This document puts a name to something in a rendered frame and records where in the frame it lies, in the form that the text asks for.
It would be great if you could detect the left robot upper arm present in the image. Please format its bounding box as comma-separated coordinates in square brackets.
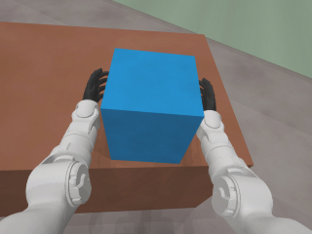
[0, 160, 92, 234]

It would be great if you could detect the right robot upper arm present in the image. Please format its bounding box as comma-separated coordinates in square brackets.
[212, 174, 312, 234]

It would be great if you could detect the robot left forearm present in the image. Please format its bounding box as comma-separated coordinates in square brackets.
[25, 99, 100, 203]

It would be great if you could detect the robot right forearm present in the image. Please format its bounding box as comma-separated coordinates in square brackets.
[196, 110, 273, 208]

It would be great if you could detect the pedestal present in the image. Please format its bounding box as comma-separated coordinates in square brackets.
[0, 21, 254, 217]

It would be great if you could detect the robot left hand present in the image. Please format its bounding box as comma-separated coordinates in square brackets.
[82, 68, 109, 103]

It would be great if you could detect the carton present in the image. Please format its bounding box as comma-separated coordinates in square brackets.
[100, 48, 205, 164]

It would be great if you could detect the robot right hand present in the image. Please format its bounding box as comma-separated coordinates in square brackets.
[198, 78, 216, 111]

